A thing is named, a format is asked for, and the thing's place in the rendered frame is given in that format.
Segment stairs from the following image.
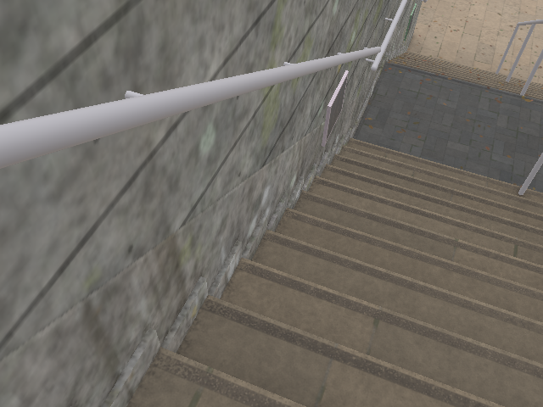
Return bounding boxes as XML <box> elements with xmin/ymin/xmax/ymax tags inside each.
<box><xmin>127</xmin><ymin>138</ymin><xmax>543</xmax><ymax>407</ymax></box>
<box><xmin>389</xmin><ymin>51</ymin><xmax>543</xmax><ymax>100</ymax></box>

